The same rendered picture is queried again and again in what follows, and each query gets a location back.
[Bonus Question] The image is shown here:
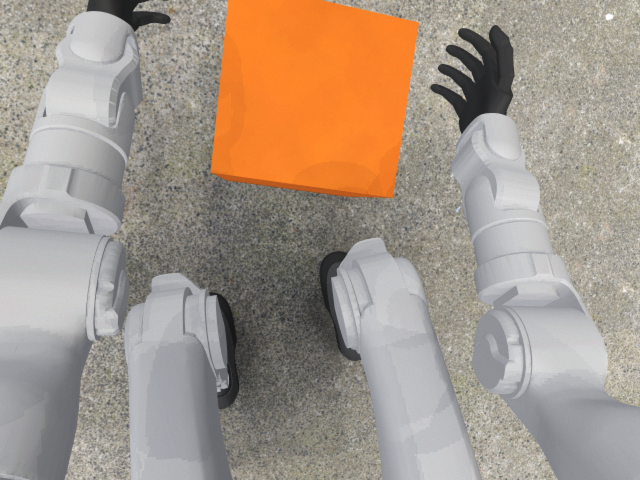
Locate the left robot foot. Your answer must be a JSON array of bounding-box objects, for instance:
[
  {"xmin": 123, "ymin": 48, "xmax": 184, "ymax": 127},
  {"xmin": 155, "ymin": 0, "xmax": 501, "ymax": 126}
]
[{"xmin": 209, "ymin": 292, "xmax": 239, "ymax": 409}]

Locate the robot right upper arm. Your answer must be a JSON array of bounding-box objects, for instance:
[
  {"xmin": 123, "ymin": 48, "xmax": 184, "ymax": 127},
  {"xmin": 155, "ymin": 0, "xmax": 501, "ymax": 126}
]
[{"xmin": 472, "ymin": 305, "xmax": 640, "ymax": 480}]

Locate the left robot hand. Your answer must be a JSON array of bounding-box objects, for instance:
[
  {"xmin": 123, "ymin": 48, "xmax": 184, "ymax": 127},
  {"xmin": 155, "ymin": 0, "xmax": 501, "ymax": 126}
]
[{"xmin": 86, "ymin": 0, "xmax": 171, "ymax": 32}]

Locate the robot right forearm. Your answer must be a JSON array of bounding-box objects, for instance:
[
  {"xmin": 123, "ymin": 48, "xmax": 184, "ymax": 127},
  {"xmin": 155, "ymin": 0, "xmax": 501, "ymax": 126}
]
[{"xmin": 451, "ymin": 113, "xmax": 608, "ymax": 380}]

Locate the carton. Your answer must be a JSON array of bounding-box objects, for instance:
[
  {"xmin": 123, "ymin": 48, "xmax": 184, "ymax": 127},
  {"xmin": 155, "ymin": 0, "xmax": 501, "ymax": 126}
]
[{"xmin": 211, "ymin": 0, "xmax": 419, "ymax": 198}]

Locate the robot left upper arm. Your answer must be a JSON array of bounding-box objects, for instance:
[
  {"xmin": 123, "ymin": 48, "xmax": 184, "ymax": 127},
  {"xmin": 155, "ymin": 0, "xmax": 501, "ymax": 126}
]
[{"xmin": 0, "ymin": 226, "xmax": 130, "ymax": 480}]

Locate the right robot shin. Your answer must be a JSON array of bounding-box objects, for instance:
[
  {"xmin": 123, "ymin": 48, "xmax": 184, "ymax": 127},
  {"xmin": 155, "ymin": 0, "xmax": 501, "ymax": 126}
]
[{"xmin": 339, "ymin": 238, "xmax": 429, "ymax": 350}]

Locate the right robot hand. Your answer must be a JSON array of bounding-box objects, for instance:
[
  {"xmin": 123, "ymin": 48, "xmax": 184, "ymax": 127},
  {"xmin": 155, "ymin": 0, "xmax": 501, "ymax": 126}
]
[{"xmin": 431, "ymin": 25, "xmax": 515, "ymax": 134}]

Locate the robot left forearm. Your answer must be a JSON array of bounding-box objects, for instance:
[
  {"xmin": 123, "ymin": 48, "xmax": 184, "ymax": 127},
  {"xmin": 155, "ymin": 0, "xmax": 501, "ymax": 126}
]
[{"xmin": 0, "ymin": 11, "xmax": 143, "ymax": 236}]

